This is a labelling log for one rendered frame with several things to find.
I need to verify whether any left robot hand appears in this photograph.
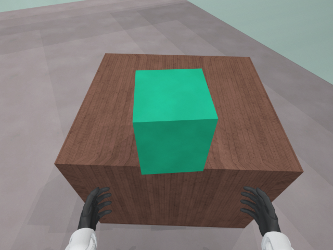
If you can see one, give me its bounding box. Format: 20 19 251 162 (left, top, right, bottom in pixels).
78 187 112 231

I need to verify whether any left robot forearm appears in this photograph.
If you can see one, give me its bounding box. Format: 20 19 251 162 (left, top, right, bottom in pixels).
65 228 97 250

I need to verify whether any carton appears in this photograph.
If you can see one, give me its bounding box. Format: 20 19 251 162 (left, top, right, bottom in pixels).
133 69 218 174

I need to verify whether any right robot forearm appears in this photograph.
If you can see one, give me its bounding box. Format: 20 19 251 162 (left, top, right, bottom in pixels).
261 231 294 250

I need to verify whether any right robot hand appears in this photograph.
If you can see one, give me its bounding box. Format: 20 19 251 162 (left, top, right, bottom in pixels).
240 186 281 237

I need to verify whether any pedestal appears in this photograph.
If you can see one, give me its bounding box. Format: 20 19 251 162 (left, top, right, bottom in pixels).
54 53 304 228

